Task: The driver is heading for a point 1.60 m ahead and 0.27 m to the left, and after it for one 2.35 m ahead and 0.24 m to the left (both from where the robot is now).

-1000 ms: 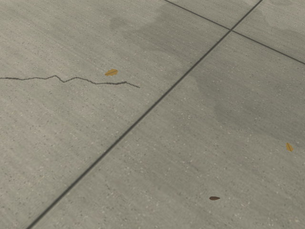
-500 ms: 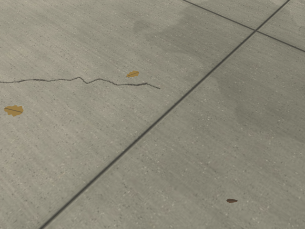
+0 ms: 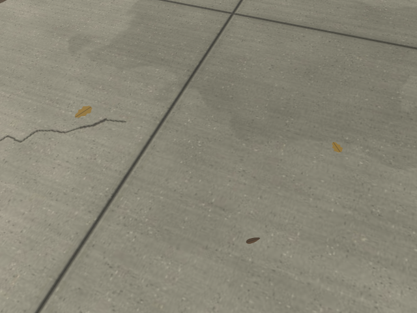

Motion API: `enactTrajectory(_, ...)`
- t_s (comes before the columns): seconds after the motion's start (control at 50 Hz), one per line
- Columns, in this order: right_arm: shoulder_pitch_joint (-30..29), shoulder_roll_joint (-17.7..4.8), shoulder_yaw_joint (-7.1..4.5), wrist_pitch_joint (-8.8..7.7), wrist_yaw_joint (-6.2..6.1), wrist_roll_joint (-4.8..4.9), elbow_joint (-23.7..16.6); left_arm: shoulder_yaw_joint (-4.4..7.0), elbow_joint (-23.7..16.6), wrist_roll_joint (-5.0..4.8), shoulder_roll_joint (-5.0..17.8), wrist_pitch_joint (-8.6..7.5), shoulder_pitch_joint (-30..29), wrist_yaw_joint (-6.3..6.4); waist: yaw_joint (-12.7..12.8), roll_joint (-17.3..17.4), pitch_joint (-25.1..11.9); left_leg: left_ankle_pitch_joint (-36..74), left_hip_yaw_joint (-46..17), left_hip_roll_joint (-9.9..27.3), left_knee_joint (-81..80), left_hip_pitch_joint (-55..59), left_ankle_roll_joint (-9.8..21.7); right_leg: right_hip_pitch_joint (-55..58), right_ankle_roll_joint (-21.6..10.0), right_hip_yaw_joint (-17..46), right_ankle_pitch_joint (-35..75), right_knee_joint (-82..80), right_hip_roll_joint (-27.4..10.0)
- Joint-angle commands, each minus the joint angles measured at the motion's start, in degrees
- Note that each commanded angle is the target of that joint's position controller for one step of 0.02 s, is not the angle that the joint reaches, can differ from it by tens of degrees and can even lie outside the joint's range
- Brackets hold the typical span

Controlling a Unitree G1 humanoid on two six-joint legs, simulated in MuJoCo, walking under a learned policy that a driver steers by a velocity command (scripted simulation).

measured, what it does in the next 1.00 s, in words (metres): walks ahead, turning left: left foot, then right foot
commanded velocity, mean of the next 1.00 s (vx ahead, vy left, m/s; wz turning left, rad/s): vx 0.25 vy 0.00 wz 0.22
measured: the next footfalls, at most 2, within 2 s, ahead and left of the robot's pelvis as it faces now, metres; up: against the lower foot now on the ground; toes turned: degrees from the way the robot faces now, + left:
left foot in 0.38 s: +0.05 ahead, +0.13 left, +0.00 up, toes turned -2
right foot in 0.78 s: +0.37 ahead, -0.10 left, +0.00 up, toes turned +13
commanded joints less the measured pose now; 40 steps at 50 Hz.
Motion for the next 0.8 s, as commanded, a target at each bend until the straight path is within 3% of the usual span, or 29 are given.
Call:
enactTrajectory(0.02,-0.03,-5.87,-1.79,-0.63,-0.37,-0.29,-3.89,2.45,-4.45,-0.23,9.77,-0.78,-2.61,1.22,-0.76,-8.92,-7.34,6.81,-3.05,0.07,3.6,-5.23,-0.74,7.44,-9.77,16.93,19.15,-12.1,-13.37)
enactTrajectory(0.1,-0.49,-3.93,-1.05,-0.86,-0.1,0.14,-3.89,2.31,-4.25,-0.18,9.43,-0.43,-1.32,2.05,-0.03,-9.17,-8.13,9.64,-3.16,-0.95,-5.94,-4.97,-1.99,9.68,-10.09,17.53,15.3,-11.81,-12.3)
enactTrajectory(0.16,-0.15,-2.94,-0.29,-0.89,0.41,0.31,-3.12,1.49,-3.8,0.59,7.68,-0.31,-1.99,2.16,0.86,-10.09,-8.78,10.56,-2.43,0.74,-13.3,0.1,-2.26,8.45,-9.78,16.21,11.33,-11.43,-12.23)
enactTrajectory(0.2,-0.12,-2.12,0.42,-1.27,1.15,0.47,-3.07,0.72,-2.3,0.87,6.36,-0.48,-0.41,1.68,2.11,-11.12,-8.65,10.64,-0.61,1.22,-18.68,4.91,-1.58,5.67,-9.72,16.42,-5.13,-14.14,-11.5)
enactTrajectory(0.26,-1.59,-4.1,0.44,-2.38,1.9,1.67,-3.84,1.39,-0.56,0.79,9.93,-0.7,1.44,0.99,3.79,-11.93,-3.55,6.25,1.45,0.23,-21.87,4.03,0.92,4.35,-10.46,20.96,-19.27,-17.25,-13.96)
enactTrajectory(0.32,0.72,-2.93,1.08,-4.06,2.48,2.08,-2.81,1.29,0.53,-0.1,10.02,-1.47,1.14,0.88,2.13,-9.04,-1.84,7.59,2.41,-0.13,-29.73,7.56,4.66,3.91,-9.78,20.73,-21.31,-16.66,-14.8)
enactTrajectory(0.36,5.69,-2.2,1.25,-4.95,2.7,1.79,-0.46,0.76,0.59,-0.38,8.46,-1.97,-0.56,0.76,-0.82,-7.39,-2.34,11.54,3.29,-1.4,-37.38,16.79,7.12,-0.28,-7.77,16.47,-20.1,-13.66,-12.17)
enactTrajectory(0.38,9.17,-2.94,1.11,-5.21,2.58,1.75,0.59,0.08,0.08,0.02,6.19,-2.51,-2.11,0.65,-2.24,-5.53,-2.88,10.52,-1.05,1.03,-39.24,21.72,8.61,-3.68,-5.69,12.99,-16.88,-8.31,-9.8)
enactTrajectory(0.4,14.23,-6.38,0.45,-5.49,2.24,1.51,1.4,-0.89,-1.7,0.72,2.53,-3.4,-4.4,0.31,-3.14,3.27,-4.47,4.39,-15.53,9.53,-44.29,27.93,12.6,-11.56,-1.65,4.27,-12.68,5.79,-3.53)
enactTrajectory(0.42,16.51,-11.87,-1.36,-5.6,2.9,1.22,2.09,-0.16,-4.2,0.07,4.33,-4.86,-6.79,0.37,-3.57,12.53,-0.59,-1.09,-34.66,18.44,-51.01,29.49,19.9,-23.12,1.32,-2.68,-15.23,15.57,1.84)
enactTrajectory(0.44,17.03,-9.5,-0.81,-6.05,3.07,0.79,1.62,0.83,-4.48,-0.9,7.52,-5.89,-8.56,0.37,-4.95,8.87,2.05,-1.64,-38.59,20.22,-52.84,30.43,22.21,-28.93,1.9,1.25,-19.26,23.16,-0.37)
enactTrajectory(0.46,16.17,-7.56,-0.25,-6.42,2.88,0.71,1.35,1.05,-4.06,-1.42,7.56,-6.63,-7.79,-0.19,-3.87,7.01,2.31,0.08,-35.0,18.43,-52.34,32.13,20.82,-31.3,1.61,2.83,-15.19,26.18,-2.3)
enactTrajectory(0.5,16.06,-6.77,-0.13,-6.23,2.44,1.25,0.77,1.06,-3.6,-0.4,6.82,-7.47,-8.45,-1.0,-4.0,4.24,1.27,9.17,-28.25,14.77,-51.78,35.75,18.47,-33.97,2.17,2.08,-7.29,25.67,-3.66)
enactTrajectory(0.54,16.58,-5.05,0.34,-5.26,1.74,1.37,0.4,0.83,-3.88,0.19,5.0,-7.84,-9.79,-1.69,-3.77,3.96,-0.4,19.07,-21.95,11.15,-51.75,33.97,16.9,-29.97,3.76,0.6,-1.96,20.68,-3.34)
enactTrajectory(0.58,16.07,-5.09,0.27,-4.39,1.01,1.44,-0.06,0.13,-3.98,0.18,2.56,-7.85,-11.53,-2.12,-4.03,4.36,-0.65,23.82,-17.11,8.44,-51.6,29.06,15.9,-24.16,5.52,-1.17,3.21,13.79,-1.96)
enactTrajectory(0.62,16.29,-6.48,-0.2,-3.79,0.49,1.41,-0.28,-0.32,-4.46,-0.05,1.34,-7.76,-14.19,-2.32,-4.91,5.02,0.07,24.08,-14.86,6.99,-51.26,22.91,14.97,-17.57,6.42,-1.93,8.14,7.1,-0.65)
enactTrajectory(0.68,17.2,-8.11,-0.85,-3.56,0.31,1.93,-0.26,0.27,-4.93,-0.77,3.12,-7.75,-15.08,-2.22,-4.73,6.05,0.35,22.18,-17.0,8.21,-50.59,17.66,13.72,-8.95,6.41,-0.91,12.18,1.58,-0.02)
enactTrajectory(0.74,15.27,-8.65,-1.35,-3.62,0.39,2.23,-0.74,1.7,-4.17,-1.39,6.42,-7.91,-10.45,-1.48,-1.19,7.44,-0.55,26.6,-19.51,10.09,-46.91,18.51,11.67,-2.31,4.52,0.47,10.11,-0.99,-0.96)
enactTrajectory(0.76,14.18,-7.88,-1.2,-3.46,0.48,1.98,-1.24,2.66,-3.0,-0.96,7.95,-7.92,-5.76,-0.87,1.57,7.08,-2.83,35.28,-18.03,7.66,-40.53,18.31,9.91,3.83,3.09,-0.32,10.1,-3.34,-0.41)
enactTrajectory(0.78,13.67,-6.1,-0.74,-3.33,0.62,1.44,-2.09,3.65,-1.97,-0.13,10.04,-7.95,0.62,-0.25,4.81,5.82,-8.42,39.12,-15.54,3.68,-29.27,15.93,7.41,13.71,1.02,1.08,12.35,-4.11,-3.3)
enactTrajectory(0.8,14.67,-1.48,0.62,-3.13,0.49,-0.44,-4.33,4.41,-1.46,1.12,14.09,-7.54,9.77,0.41,6.94,-3.92,-20.03,23.82,-12.08,-1.31,-11.12,7.57,4.92,30.22,-2.64,12.63,16.04,-1.59,-15.19)
Velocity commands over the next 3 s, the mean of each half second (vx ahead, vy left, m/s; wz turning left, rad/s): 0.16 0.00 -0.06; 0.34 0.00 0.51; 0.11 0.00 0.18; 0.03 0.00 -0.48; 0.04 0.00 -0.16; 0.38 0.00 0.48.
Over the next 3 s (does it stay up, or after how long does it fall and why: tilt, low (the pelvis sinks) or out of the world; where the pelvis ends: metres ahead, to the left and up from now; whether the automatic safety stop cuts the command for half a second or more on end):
stays up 0.62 0.16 -0.02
